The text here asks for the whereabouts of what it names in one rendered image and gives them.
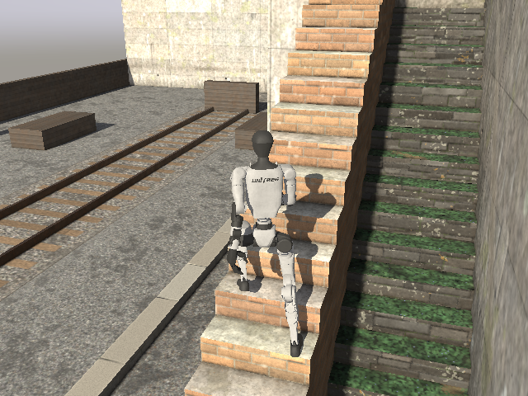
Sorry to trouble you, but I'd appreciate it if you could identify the left robot upper arm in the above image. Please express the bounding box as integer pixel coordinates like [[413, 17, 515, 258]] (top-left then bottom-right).
[[230, 166, 247, 214]]

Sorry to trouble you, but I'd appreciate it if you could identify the robot left thigh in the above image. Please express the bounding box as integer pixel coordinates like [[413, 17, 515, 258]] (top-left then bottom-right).
[[239, 220, 253, 247]]

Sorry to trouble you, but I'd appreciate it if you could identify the robot right foot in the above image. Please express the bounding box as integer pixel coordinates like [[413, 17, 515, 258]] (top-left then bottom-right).
[[290, 333, 303, 357]]

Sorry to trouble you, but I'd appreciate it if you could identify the left robot forearm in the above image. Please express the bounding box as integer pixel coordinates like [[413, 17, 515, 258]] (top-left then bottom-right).
[[229, 202, 243, 250]]

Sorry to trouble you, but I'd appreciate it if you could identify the left robot hand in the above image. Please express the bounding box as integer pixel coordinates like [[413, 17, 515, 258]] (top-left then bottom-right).
[[227, 249, 248, 275]]

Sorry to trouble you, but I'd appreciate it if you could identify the right robot upper arm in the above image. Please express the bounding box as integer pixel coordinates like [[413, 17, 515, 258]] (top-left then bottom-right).
[[280, 164, 296, 205]]

